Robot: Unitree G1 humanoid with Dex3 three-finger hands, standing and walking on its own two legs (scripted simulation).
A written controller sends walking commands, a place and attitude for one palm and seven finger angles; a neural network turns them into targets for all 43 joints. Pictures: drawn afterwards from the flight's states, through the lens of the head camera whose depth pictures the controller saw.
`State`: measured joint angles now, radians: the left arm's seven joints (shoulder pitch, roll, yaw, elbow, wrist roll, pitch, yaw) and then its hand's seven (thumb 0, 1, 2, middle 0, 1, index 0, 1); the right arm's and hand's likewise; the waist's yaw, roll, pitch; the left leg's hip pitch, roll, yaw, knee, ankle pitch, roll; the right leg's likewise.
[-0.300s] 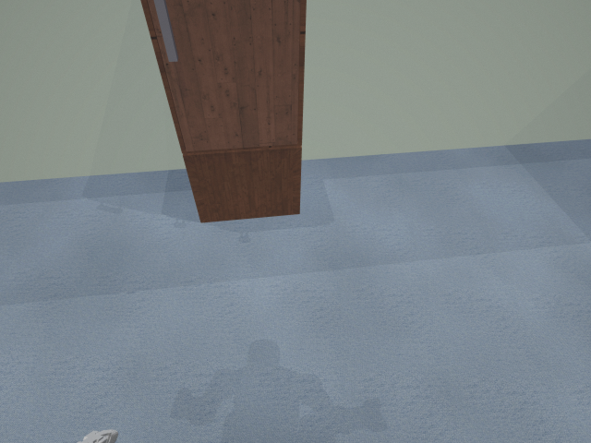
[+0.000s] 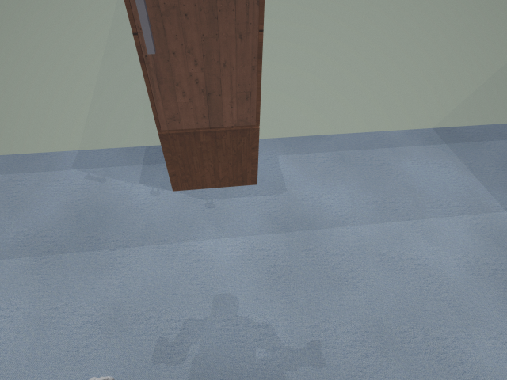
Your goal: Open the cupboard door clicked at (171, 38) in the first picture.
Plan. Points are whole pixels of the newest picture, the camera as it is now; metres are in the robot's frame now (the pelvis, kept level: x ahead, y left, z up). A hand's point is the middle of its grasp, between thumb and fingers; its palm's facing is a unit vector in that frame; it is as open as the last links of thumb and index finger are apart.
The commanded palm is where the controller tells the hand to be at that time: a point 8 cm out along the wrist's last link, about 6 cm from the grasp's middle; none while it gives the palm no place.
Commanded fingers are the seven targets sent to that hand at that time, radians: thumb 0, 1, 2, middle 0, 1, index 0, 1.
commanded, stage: stand and wait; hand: left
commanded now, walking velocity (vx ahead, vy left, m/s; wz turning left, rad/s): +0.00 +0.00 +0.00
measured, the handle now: (146, 23) +1.13 +0.43 +0.10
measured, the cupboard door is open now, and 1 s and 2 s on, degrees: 0 0 0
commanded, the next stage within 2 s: look at it before walking up in 0.52 s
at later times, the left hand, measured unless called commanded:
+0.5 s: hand out of the picture +0.07 +0.24 -0.15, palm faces -0.02 -0.94 -0.34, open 7.4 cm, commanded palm none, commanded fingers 0.00 0.90 0.90 -0.20 -0.30 -0.20 -0.30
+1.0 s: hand out of the picture +0.08 +0.24 -0.15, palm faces -0.02 -0.94 -0.33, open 7.4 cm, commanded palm none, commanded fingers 0.00 0.90 0.90 -0.20 -0.30 -0.20 -0.30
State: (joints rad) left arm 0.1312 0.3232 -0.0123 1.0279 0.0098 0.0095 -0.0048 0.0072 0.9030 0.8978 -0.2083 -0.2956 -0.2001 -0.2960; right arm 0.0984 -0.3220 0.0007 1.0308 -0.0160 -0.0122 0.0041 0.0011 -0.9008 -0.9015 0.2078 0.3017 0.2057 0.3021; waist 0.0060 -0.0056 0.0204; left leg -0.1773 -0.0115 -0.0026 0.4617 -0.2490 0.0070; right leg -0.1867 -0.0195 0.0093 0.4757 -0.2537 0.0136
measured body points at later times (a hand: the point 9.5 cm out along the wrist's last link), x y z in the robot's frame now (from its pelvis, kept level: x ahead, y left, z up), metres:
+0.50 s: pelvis -0.01 -0.01 +0.00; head +0.00 -0.01 +0.45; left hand +0.07 +0.29 -0.13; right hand +0.06 -0.30 -0.13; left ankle +0.00 +0.12 -0.74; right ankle +0.00 -0.13 -0.74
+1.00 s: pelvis +0.00 -0.01 +0.01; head +0.01 -0.01 +0.46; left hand +0.08 +0.29 -0.13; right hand +0.08 -0.31 -0.13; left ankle +0.00 +0.12 -0.74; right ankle +0.00 -0.13 -0.74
